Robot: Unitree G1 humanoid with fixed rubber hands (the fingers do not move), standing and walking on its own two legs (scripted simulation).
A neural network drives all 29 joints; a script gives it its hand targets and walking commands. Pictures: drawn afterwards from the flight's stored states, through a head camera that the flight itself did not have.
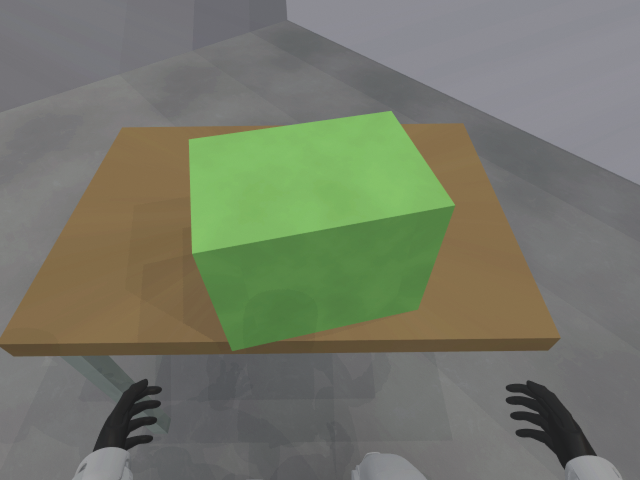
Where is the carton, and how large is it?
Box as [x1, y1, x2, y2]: [189, 111, 454, 350]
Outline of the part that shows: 391,111 189,139 192,254 232,350 417,309 453,210 454,204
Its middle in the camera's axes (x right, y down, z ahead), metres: -0.01 -0.01 +0.61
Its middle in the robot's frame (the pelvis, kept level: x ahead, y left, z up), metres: +0.45 +0.02 +0.02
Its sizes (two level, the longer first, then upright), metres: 0.312 0.219 0.245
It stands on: a table, 0.65 m high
